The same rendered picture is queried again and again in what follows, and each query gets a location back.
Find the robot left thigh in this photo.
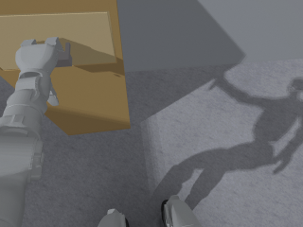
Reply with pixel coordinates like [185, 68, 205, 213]
[98, 212, 126, 227]

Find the drawer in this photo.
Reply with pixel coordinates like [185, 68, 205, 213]
[0, 10, 116, 70]

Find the cabinet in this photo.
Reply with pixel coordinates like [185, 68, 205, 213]
[0, 0, 131, 136]

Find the robot left hand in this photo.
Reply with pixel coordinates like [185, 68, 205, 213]
[15, 37, 63, 106]

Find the left robot upper arm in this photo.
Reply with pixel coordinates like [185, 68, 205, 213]
[0, 135, 45, 227]

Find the robot right shin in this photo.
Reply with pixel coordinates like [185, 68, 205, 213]
[167, 195, 180, 227]

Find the left robot forearm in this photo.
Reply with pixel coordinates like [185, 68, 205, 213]
[0, 68, 51, 141]

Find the handle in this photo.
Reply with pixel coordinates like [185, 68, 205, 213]
[55, 42, 73, 68]

